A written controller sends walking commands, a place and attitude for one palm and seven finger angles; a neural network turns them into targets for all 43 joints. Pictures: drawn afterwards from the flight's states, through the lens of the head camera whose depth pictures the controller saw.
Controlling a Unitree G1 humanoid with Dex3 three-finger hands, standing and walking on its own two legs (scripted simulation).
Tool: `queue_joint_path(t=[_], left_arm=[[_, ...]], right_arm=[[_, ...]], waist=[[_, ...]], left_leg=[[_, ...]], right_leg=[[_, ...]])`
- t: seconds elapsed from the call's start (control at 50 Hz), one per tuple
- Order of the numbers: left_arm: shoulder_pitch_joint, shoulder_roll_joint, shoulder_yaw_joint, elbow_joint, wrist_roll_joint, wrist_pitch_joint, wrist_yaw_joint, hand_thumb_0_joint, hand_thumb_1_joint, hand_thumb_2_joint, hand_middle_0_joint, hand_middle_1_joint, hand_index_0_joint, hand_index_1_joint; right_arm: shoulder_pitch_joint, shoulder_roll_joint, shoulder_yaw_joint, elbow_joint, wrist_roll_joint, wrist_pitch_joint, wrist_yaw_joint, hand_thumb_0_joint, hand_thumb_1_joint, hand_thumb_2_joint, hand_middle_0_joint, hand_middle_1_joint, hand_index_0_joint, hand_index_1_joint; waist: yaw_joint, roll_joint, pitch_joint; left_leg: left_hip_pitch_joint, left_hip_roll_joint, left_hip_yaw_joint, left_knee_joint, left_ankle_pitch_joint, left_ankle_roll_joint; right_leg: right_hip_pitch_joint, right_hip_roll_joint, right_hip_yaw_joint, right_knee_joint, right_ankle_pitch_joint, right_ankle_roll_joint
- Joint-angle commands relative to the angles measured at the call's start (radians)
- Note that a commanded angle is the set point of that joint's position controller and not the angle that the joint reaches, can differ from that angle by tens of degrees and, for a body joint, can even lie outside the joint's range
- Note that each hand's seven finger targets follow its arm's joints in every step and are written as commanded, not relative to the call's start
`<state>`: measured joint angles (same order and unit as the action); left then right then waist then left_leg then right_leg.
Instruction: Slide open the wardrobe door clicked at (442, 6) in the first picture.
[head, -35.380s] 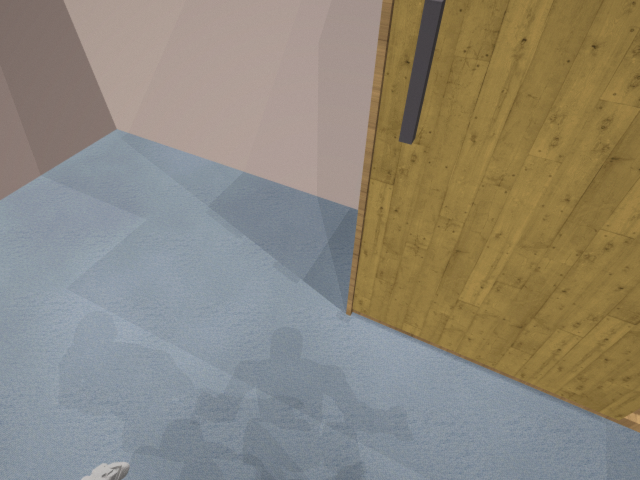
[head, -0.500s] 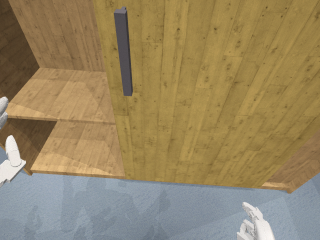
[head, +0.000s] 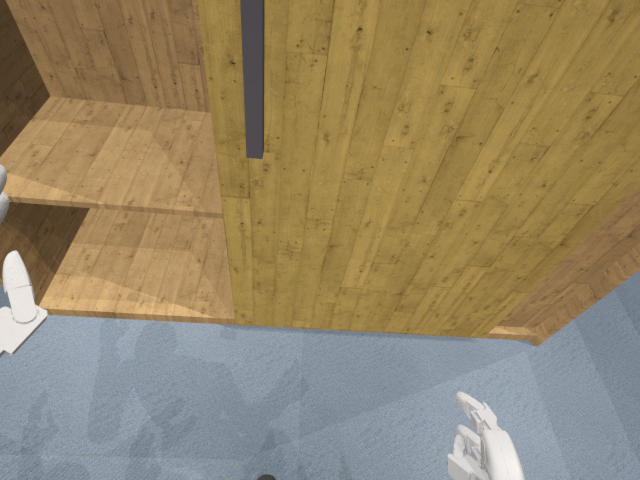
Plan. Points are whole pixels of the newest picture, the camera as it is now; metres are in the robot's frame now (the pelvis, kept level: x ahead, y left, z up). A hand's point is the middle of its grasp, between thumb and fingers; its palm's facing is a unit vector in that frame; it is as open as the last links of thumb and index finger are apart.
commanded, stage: stop stepping back and stand still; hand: left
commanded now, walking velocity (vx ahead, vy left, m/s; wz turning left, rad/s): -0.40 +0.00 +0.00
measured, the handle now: (255, 77) +0.63 +0.18 +0.16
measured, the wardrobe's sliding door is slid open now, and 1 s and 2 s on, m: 0.63 0.63 0.63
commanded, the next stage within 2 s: let the arm hang, fingers relaxed in 0.80 s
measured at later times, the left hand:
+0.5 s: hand (48, 369) +0.17 +0.25 +0.14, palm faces +0.37 -0.85 -0.37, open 7.4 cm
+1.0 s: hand (103, 421) +0.17 +0.25 +0.02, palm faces +0.14 -0.90 -0.41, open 7.4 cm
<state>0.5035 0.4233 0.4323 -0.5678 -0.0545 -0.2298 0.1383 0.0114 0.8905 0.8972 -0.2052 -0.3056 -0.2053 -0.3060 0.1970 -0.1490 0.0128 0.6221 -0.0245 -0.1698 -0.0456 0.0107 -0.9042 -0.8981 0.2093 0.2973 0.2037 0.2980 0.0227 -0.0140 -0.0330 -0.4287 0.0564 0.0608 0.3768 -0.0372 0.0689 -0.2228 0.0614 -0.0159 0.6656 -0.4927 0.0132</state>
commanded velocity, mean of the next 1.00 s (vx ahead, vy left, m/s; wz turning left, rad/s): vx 0.03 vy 0.01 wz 0.00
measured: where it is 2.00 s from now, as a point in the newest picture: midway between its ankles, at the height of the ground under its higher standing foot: outside the picture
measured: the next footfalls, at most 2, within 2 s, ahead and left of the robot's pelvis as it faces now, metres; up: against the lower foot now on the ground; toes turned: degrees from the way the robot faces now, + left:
right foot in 0.10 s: -0.08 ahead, -0.12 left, +0.00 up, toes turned -3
left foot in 0.30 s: +0.02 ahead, +0.08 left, +0.00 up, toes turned -4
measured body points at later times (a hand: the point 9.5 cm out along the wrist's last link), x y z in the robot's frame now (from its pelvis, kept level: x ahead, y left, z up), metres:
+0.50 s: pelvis -0.06 +0.00 -0.01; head -0.06 +0.03 +0.44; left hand +0.15 +0.30 +0.16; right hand +0.06 -0.26 -0.08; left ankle -0.01 +0.08 -0.75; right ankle -0.13 -0.12 -0.74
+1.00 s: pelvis -0.08 +0.01 -0.01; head -0.08 +0.01 +0.44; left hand +0.15 +0.29 +0.04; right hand +0.09 -0.24 -0.10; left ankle -0.02 +0.08 -0.74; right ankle -0.12 -0.12 -0.75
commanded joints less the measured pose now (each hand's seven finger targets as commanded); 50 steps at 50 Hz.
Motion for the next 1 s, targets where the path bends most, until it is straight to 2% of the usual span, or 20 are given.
queue_joint_path(t=[0.0,0.04,0.08,0.12,0.16,0.2,0.24,0.32,0.36,0.4,0.5,0.62,0.66,0.74,0.8,0.86,0.88,0.9,0.92,0.98], left_arm=[[-0.016,0.201,0.126,-0.197,-0.014,-0.055,0.013,0.0,0.9,0.9,-0.2,-0.3,-0.2,-0.3],[-0.016,0.224,0.137,-0.211,-0.027,-0.064,0.001,0.0,0.9,0.9,-0.2,-0.3,-0.2,-0.3],[-0.005,0.264,0.166,-0.216,-0.034,-0.08,0.001,0.0,0.9,0.9,-0.2,-0.3,-0.2,-0.3],[0.075,0.267,0.184,-0.124,-0.034,-0.069,0.01,0.0,0.9,0.9,-0.2,-0.3,-0.2,-0.3],[0.067,0.229,0.15,-0.126,-0.027,-0.036,0.01,0.0,0.9,0.9,-0.2,-0.3,-0.2,-0.3],[0.049,0.246,0.173,-0.103,-0.02,-0.008,0.019,0.0,0.9,0.9,-0.2,-0.3,-0.2,-0.3],[-0.02,0.181,0.107,-0.024,-0.006,0.003,0.024,0.0,0.9,0.9,-0.2,-0.3,-0.2,-0.3],[-0.136,0.18,0.076,0.012,0.017,-0.008,0.029,0.0,0.9,0.9,-0.2,-0.3,-0.2,-0.3],[-0.156,0.181,0.05,-0.099,0.013,-0.024,0.018,0.0,0.9,0.9,-0.2,-0.3,-0.2,-0.3],[-0.163,0.19,0.06,-0.177,0.02,-0.04,0.018,0.0,0.9,0.9,-0.2,-0.3,-0.2,-0.3],[0.095,0.223,0.165,-0.17,0.012,-0.046,0.022,0.0,0.9,0.9,-0.2,-0.3,-0.2,-0.3],[0.079,0.149,0.128,0.016,-0.021,-0.037,0.018,0.0,0.9,0.9,-0.2,-0.3,-0.2,-0.3],[-0.014,0.135,0.089,0.055,-0.006,-0.029,0.02,0.0,0.9,0.9,-0.2,-0.3,-0.2,-0.3],[-0.199,0.106,-0.006,0.055,0.023,-0.026,0.01,0.0,0.9,0.9,-0.2,-0.3,-0.2,-0.3],[-0.324,0.139,-0.013,-0.057,0.04,-0.044,0.016,0.0,0.9,0.9,-0.2,-0.3,-0.2,-0.3],[-0.231,0.154,0.029,-0.137,0.048,-0.054,0.026,0.0,0.9,0.9,-0.2,-0.3,-0.2,-0.3],[-0.114,-0.039,-0.301,0.802,0.094,0.117,-0.105,0.0,0.9,0.9,-0.2,-0.3,-0.2,-0.3],[-0.104,-0.035,-0.293,0.821,0.087,0.203,-0.122,0.0,0.9,0.9,-0.2,-0.3,-0.2,-0.3],[-0.104,-0.03,-0.304,0.792,0.077,0.225,-0.128,0.0,0.9,0.9,-0.2,-0.3,-0.2,-0.3],[-0.172,0.02,-0.321,0.907,0.086,0.219,-0.137,0.0,0.9,0.9,-0.2,-0.3,-0.2,-0.3]], right_arm=[[-0.051,-0.191,-0.081,-0.12,-0.01,-0.024,-0.019,0.0,-0.9,-0.9,0.2,0.3,0.2,0.3],[-0.072,-0.183,-0.076,-0.134,-0.004,0.006,-0.017,0.0,-0.9,-0.9,0.2,0.3,0.2,0.3],[-0.089,-0.167,-0.066,-0.15,0.002,0.033,-0.02,0.0,-0.9,-0.9,0.2,0.3,0.2,0.3],[-0.088,-0.158,-0.055,-0.154,-0.005,0.033,-0.021,0.0,-0.9,-0.9,0.2,0.3,0.2,0.3],[-0.087,-0.173,-0.069,-0.156,0.024,0.036,-0.026,0.0,-0.9,-0.9,0.2,0.3,0.2,0.3],[-0.097,-0.169,-0.048,-0.159,0.025,0.036,-0.035,0.0,-0.9,-0.9,0.2,0.3,0.2,0.3],[-0.066,-0.178,-0.041,-0.131,0.025,0.028,-0.048,0.0,-0.9,-0.9,0.2,0.3,0.2,0.3],[-0.043,-0.225,-0.059,-0.127,0.036,-0.007,-0.068,0.0,-0.9,-0.9,0.2,0.3,0.2,0.3],[-0.032,-0.209,-0.05,-0.132,0.021,-0.02,-0.06,0.0,-0.9,-0.9,0.2,0.3,0.2,0.3],[-0.046,-0.214,-0.057,-0.132,0.01,-0.044,-0.052,0.0,-0.9,-0.9,0.2,0.3,0.2,0.3],[-0.048,-0.201,-0.056,-0.158,0.003,-0.049,-0.031,0.0,-0.9,-0.9,0.2,0.3,0.2,0.3],[-0.031,-0.181,-0.065,-0.123,0.021,0.01,-0.034,0.0,-0.9,-0.9,0.2,0.3,0.2,0.3],[-0.031,-0.185,-0.058,-0.109,0.025,0.002,-0.042,0.0,-0.9,-0.9,0.2,0.3,0.2,0.3],[-0.057,-0.207,-0.051,-0.101,0.026,-0.027,-0.062,0.0,-0.9,-0.9,0.2,0.3,0.2,0.3],[-0.082,-0.203,-0.039,-0.109,0.016,-0.047,-0.07,0.0,-0.9,-0.9,0.2,0.3,0.2,0.3],[-0.066,-0.191,-0.04,-0.13,0.006,-0.061,-0.058,0.0,-0.9,-0.9,0.2,0.3,0.2,0.3],[-0.089,-0.402,-0.103,0.145,0.012,-0.041,0.031,0.0,-0.9,-0.9,0.2,0.3,0.2,0.3],[-0.046,-0.327,-0.094,0.115,0.031,0.04,0.033,0.0,-0.9,-0.9,0.2,0.3,0.2,0.3],[-0.038,-0.32,-0.089,0.08,0.035,0.06,0.032,0.0,-0.9,-0.9,0.2,0.3,0.2,0.3],[-0.061,-0.343,-0.085,0.085,0.018,0.088,0.038,0.0,-0.9,-0.9,0.2,0.3,0.2,0.3]], waist=[[-0.004,0.258,-0.23],[0.0,0.197,-0.255],[-0.009,0.035,-0.224],[-0.005,-0.03,-0.181],[-0.005,-0.165,-0.131],[-0.015,-0.125,-0.097],[-0.046,-0.022,0.006],[-0.021,0.055,-0.008],[-0.032,0.221,-0.066],[-0.018,0.25,-0.077],[-0.007,0.213,-0.098],[-0.036,-0.125,-0.014],[-0.046,-0.108,0.005],[-0.032,0.078,0.012],[-0.015,0.184,0.017],[-0.001,0.195,-0.038],[-0.044,0.115,0.034],[-0.02,0.077,-0.07],[-0.02,0.095,-0.103],[-0.016,0.029,-0.125]], left_leg=[[0.352,0.159,-0.183,-0.141,0.057,-0.065],[0.381,0.125,-0.114,-0.068,0.116,-0.092],[0.394,0.037,-0.029,0.119,-0.094,-0.098],[0.342,-0.015,-0.006,0.289,-0.243,-0.105],[0.173,-0.063,-0.044,0.472,-0.246,-0.091],[0.052,-0.044,-0.069,0.436,-0.265,-0.079],[0.124,-0.026,-0.071,0.198,-0.184,-0.058],[0.231,0.053,-0.185,0.074,0.196,-0.009],[0.275,0.087,-0.296,-0.013,0.29,-0.048],[0.254,0.11,-0.339,-0.068,0.122,-0.024],[0.014,0.026,-0.214,-0.12,-0.356,-0.059],[0.125,-0.037,-0.119,0.292,-0.233,-0.072],[0.156,-0.027,-0.114,0.241,-0.179,-0.056],[0.251,0.04,-0.202,0.031,-0.006,-0.022],[0.173,0.092,-0.34,-0.14,-0.208,-0.011],[0.148,0.068,-0.303,-0.156,-0.296,-0.016],[0.098,0.072,-0.313,0.078,0.139,0.019],[0.184,0.057,-0.215,0.108,0.336,-0.011],[0.227,0.064,-0.192,0.135,0.321,-0.02],[0.142,0.077,-0.3,0.081,0.158,0.02]], right_leg=[[0.017,0.012,-0.039,-0.321,0.147,-0.03],[0.044,-0.022,-0.017,-0.414,0.25,-0.041],[-0.112,-0.182,0.106,-0.438,0.375,-0.09],[-0.23,-0.317,0.158,-0.465,0.239,-0.138],[-0.173,-0.329,0.188,-0.417,0.316,-0.177],[-0.081,-0.321,0.168,-0.359,0.37,-0.169],[-0.112,-0.248,0.102,-0.323,0.33,-0.096],[-0.049,-0.09,0.045,-0.212,0.488,-0.012],[-0.042,-0.043,-0.015,-0.097,0.308,-0.003],[-0.02,-0.035,0.013,-0.107,0.146,-0.011],[0.206,-0.057,-0.004,-0.252,0.179,-0.044],[-0.119,-0.288,0.253,-0.462,0.062,-0.155],[-0.125,-0.251,0.195,-0.406,0.178,-0.118],[-0.088,-0.09,0.048,-0.278,0.304,-0.014],[0.005,-0.047,0.033,-0.198,0.229,-0.004],[0.093,-0.055,0.028,-0.229,0.246,-0.016],[-0.046,-0.126,0.015,-0.12,0.385,-0.03],[0.001,-0.136,0.041,-0.165,0.371,-0.027],[-0.018,-0.142,0.029,-0.166,0.335,-0.031],[0.022,-0.109,0.021,-0.103,0.236,-0.045]])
